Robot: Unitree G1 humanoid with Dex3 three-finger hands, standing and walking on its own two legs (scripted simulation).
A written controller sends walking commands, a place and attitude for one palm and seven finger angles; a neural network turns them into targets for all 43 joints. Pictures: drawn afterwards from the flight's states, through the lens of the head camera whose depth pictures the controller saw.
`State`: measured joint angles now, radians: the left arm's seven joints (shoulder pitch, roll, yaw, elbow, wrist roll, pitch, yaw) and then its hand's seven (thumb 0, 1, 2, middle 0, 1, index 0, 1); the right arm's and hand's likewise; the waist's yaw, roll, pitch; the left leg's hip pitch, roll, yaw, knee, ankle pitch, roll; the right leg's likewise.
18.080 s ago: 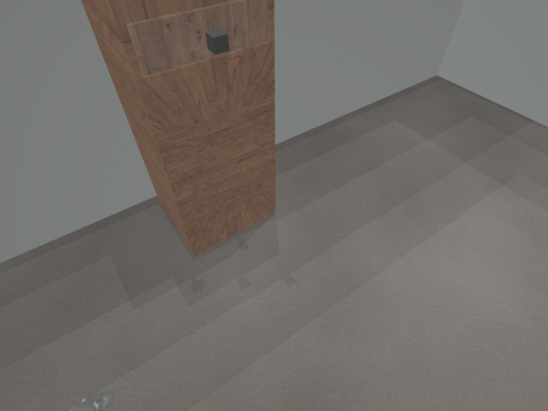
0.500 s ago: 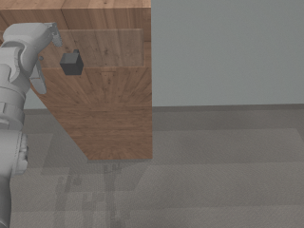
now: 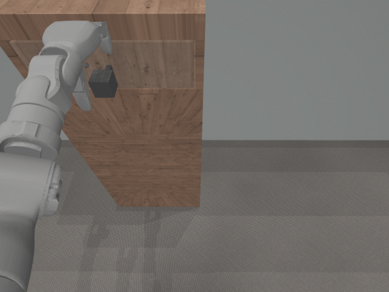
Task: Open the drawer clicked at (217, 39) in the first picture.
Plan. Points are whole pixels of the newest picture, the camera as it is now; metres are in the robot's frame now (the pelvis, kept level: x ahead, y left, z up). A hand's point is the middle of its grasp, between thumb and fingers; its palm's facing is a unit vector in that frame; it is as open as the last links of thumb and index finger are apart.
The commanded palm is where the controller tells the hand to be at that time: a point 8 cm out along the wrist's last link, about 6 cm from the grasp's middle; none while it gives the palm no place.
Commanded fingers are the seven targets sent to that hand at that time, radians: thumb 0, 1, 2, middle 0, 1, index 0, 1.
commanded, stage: move the hooked fingers above the handle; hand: left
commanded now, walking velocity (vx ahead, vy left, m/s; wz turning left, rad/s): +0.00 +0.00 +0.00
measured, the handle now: (105, 77) +0.55 +0.18 +0.13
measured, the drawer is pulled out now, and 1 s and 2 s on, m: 0.00 0.00 0.00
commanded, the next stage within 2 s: lower the fingers behind the handle in 1.16 s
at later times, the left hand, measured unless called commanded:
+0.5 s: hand (85, 64) +0.51 +0.20 +0.19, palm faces -0.05 +0.00 -1.00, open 13.3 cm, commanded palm +0.53 +0.20 +0.25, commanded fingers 0.00 -0.50 0.30 -0.30 -1.20 -0.30 -1.20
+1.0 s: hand (85, 64) +0.51 +0.20 +0.19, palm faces -0.04 +0.00 -1.00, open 13.2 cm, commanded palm +0.52 +0.20 +0.25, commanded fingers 0.00 -0.50 0.30 -0.30 -1.20 -0.30 -1.20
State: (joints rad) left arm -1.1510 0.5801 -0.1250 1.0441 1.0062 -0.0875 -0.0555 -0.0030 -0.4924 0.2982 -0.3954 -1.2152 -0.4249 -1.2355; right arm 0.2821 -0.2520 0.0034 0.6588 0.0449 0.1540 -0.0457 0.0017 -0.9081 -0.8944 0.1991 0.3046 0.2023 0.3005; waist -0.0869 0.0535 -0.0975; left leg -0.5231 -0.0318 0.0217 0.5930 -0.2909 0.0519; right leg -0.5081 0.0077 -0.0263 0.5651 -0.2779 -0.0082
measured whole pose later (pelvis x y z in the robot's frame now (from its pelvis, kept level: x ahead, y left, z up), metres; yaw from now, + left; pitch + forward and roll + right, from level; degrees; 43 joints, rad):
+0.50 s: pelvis -0.01 -0.01 +0.00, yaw -1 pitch +13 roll -1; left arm -1.19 0.67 -0.11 1.11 1.01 -0.12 -0.09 0.00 -0.49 0.30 -0.34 -1.23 -0.44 -1.22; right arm 0.40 -0.30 -0.03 0.72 0.06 0.11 -0.08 0.00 -0.91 -0.89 0.20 0.30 0.20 0.30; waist -0.13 0.05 -0.09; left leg -0.55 -0.01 0.02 0.59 -0.27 0.03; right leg -0.54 0.03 -0.03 0.56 -0.25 -0.03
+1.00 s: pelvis -0.01 -0.01 +0.00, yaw +0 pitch +13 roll -1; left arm -1.21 0.61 -0.15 1.11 1.00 -0.09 -0.08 0.00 -0.49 0.30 -0.36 -1.22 -0.45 -1.22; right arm 0.35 -0.27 -0.01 0.70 0.05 0.10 -0.05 0.00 -0.91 -0.89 0.20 0.30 0.20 0.30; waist -0.10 0.05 -0.10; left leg -0.56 -0.02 0.01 0.61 -0.29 0.04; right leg -0.54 0.01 -0.04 0.57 -0.27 -0.02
